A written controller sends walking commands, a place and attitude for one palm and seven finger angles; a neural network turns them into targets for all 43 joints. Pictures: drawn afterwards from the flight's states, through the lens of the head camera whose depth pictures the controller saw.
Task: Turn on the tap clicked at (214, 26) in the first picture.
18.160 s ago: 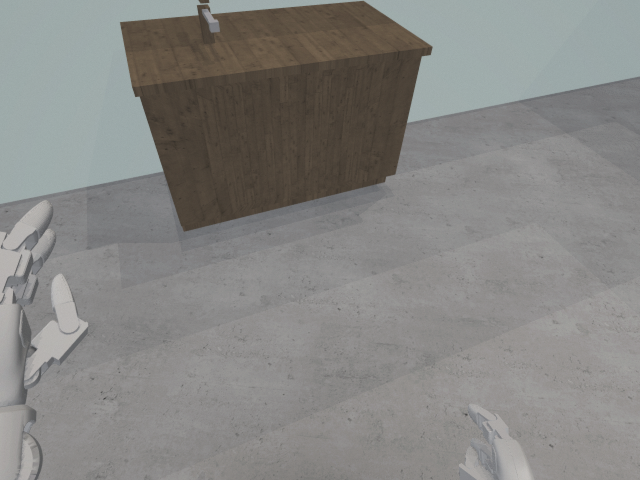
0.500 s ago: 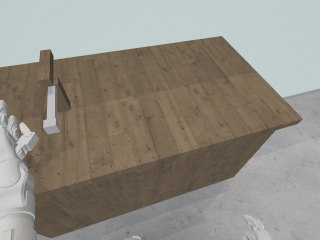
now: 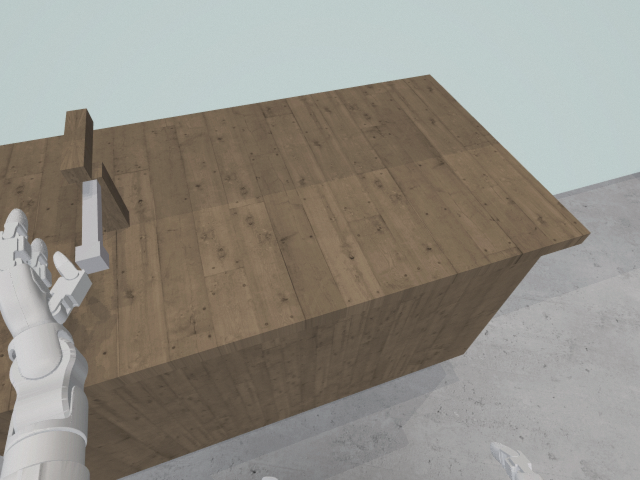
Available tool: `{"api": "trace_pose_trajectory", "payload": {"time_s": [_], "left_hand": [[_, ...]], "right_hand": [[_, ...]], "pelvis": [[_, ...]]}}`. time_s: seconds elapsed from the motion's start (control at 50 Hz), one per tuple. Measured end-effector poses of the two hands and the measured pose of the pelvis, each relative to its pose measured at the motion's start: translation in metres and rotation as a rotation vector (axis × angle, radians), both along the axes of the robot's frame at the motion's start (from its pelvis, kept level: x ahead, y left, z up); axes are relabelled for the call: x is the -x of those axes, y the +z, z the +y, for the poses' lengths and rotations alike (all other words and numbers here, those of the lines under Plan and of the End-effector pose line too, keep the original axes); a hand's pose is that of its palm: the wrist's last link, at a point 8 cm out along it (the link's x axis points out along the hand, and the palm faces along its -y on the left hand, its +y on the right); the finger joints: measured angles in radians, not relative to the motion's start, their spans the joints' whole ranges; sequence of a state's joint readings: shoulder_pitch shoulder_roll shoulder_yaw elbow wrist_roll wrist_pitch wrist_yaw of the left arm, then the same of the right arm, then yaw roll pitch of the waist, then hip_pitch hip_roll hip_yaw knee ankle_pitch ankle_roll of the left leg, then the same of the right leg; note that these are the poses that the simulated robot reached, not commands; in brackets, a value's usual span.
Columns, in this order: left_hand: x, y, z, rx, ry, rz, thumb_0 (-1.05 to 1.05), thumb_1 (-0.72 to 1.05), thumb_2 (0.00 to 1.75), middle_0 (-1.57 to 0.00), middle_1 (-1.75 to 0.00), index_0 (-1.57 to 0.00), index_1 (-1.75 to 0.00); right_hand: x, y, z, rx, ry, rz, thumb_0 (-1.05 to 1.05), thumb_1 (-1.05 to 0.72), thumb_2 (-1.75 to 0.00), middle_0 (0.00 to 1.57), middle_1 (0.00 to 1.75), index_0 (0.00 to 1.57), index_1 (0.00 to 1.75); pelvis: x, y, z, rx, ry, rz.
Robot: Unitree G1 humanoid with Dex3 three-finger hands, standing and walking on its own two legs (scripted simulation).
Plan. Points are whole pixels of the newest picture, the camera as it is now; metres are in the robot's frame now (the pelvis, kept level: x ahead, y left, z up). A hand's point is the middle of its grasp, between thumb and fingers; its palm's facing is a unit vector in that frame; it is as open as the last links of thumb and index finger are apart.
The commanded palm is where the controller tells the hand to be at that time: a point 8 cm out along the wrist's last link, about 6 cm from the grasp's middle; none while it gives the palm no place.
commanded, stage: push the lever round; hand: left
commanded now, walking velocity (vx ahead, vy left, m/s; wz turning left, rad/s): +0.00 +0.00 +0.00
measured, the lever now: (92, 257) +0.36 +0.30 +0.08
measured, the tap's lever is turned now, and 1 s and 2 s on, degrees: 1 27 59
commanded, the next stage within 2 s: none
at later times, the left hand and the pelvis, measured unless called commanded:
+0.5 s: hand (113, 264) +0.35 +0.28 +0.07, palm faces +0.65 -0.76 -0.06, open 7.8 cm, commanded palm +0.31 +0.30 +0.07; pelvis +0.00 +0.00 +0.00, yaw +0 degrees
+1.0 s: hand (143, 251) +0.38 +0.25 +0.07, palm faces +0.73 -0.69 -0.05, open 7.8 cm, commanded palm +0.33 +0.27 +0.07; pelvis +0.00 +0.01 +0.00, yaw +1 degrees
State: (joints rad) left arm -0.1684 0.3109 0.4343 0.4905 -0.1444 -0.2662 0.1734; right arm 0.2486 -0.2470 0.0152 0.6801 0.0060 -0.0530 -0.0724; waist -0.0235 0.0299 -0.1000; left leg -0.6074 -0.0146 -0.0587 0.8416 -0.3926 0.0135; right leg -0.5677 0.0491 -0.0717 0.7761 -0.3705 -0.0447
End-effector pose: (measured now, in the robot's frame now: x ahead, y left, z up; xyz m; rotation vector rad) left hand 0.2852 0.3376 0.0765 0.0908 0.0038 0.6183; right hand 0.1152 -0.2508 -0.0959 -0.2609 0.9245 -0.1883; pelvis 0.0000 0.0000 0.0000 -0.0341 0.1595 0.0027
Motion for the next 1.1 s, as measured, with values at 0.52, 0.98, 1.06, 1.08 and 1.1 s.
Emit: {"api": "trace_pose_trajectory", "payload": {"time_s": [0.52,0.98,1.06,1.08,1.1], "left_hand": [[-0.019,-0.004,-0.033,0.022,0.093,-0.017,0.02,0.90,0.90,-0.15,-0.15,-0.15,-0.16],[-0.039,-0.006,-0.065,0.045,0.191,-0.004,0.01,0.90,0.90,-0.15,-0.15,-0.15,-0.16],[-0.044,-0.006,-0.072,0.045,0.208,-0.005,0.02,0.90,0.90,-0.15,-0.15,-0.15,-0.16],[-0.045,-0.006,-0.073,0.045,0.213,-0.004,0.02,0.90,0.90,-0.15,-0.15,-0.15,-0.16],[-0.046,-0.005,-0.075,0.045,0.217,-0.003,0.02,0.90,0.90,-0.15,-0.15,-0.15,-0.16]], "right_hand": [[-0.007,-0.002,0.003,-0.013,0.017,0.009,0.01,-0.91,-0.90,0.20,0.30,0.20,0.30],[-0.007,-0.005,0.013,-0.022,0.024,0.036,0.01,-0.91,-0.90,0.20,0.30,0.20,0.30],[-0.006,-0.007,0.015,-0.028,0.030,0.041,0.01,-0.91,-0.90,0.20,0.30,0.20,0.30],[-0.006,-0.007,0.015,-0.030,0.029,0.042,0.01,-0.91,-0.90,0.20,0.30,0.20,0.30],[-0.006,-0.008,0.015,-0.032,0.029,0.044,0.01,-0.91,-0.90,0.20,0.30,0.20,0.30]], "pelvis": [[-0.003,-0.001,-0.001,0.000,0.005,0.009],[-0.003,-0.002,0.006,0.004,0.011,0.013],[-0.002,-0.003,0.006,0.004,0.011,0.018],[-0.002,-0.003,0.005,0.004,0.011,0.019],[-0.001,-0.004,0.005,0.004,0.011,0.019]]}}
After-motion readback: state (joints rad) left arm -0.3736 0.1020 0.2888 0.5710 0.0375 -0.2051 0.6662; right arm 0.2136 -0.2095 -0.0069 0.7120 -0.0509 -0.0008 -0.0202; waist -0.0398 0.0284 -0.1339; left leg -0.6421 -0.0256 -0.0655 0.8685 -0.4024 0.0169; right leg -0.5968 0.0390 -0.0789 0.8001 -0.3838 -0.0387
